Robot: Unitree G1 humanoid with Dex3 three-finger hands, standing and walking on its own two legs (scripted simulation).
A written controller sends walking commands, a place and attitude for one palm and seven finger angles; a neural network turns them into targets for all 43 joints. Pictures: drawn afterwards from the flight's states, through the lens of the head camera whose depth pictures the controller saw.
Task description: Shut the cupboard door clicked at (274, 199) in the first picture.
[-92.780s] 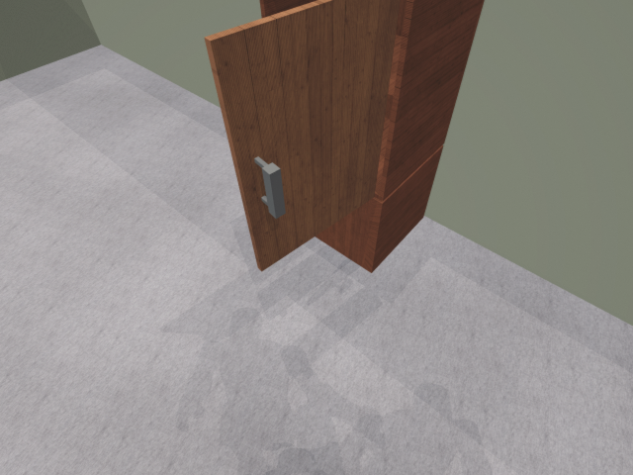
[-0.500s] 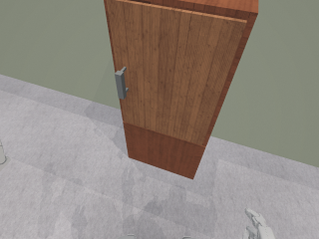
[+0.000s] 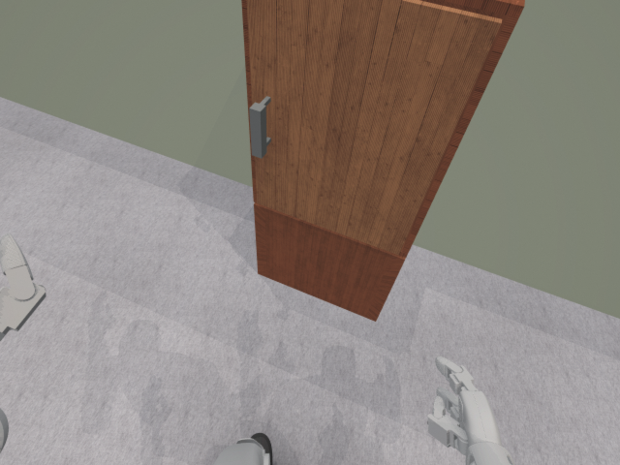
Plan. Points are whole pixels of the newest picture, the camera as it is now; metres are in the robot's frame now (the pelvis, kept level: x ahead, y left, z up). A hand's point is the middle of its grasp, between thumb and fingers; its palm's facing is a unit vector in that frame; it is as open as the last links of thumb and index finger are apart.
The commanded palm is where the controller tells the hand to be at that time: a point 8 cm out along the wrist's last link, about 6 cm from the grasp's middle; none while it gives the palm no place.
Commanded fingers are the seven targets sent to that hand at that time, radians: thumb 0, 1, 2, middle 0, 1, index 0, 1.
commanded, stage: stop stepping back and stand still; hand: left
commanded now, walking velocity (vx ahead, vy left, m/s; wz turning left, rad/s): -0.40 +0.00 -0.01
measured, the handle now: (263, 126) +0.77 +0.21 -0.04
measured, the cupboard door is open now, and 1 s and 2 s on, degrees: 0 0 0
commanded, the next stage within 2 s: let the arm hang, fingers relaxed in 1.58 s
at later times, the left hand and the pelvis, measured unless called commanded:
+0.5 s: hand out of the picture +0.12 +0.29 +0.20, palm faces +0.38 -0.82 -0.43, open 7.4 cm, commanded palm +0.05 +0.35 +0.19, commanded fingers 0.00 0.90 0.90 -0.20 -0.30 -0.20 -0.30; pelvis -0.09 +0.04 +0.00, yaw +1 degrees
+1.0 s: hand out of the picture +0.11 +0.34 +0.19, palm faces +0.37 -0.78 -0.51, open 7.4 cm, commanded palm +0.05 +0.38 +0.19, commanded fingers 0.00 0.90 0.90 -0.20 -0.30 -0.20 -0.30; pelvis -0.11 +0.09 +0.01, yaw -3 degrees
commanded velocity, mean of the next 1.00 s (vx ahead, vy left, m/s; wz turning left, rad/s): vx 0.09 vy -0.08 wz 0.00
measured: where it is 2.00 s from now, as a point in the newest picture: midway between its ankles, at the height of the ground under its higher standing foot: outside the picture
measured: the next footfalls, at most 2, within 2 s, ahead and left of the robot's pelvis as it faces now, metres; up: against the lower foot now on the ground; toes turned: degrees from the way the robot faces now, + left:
right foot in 0.52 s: -0.08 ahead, -0.01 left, +0.00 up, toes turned -4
left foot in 0.74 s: -0.10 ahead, +0.25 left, +0.00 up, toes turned +4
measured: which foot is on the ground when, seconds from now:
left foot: down 0.00-0.48, up 0.50-0.72, down 0.74-1.00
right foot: down 0.00-0.32, up 0.34-0.50, down 0.52-0.76, up 0.78-0.98, down 1.00-1.00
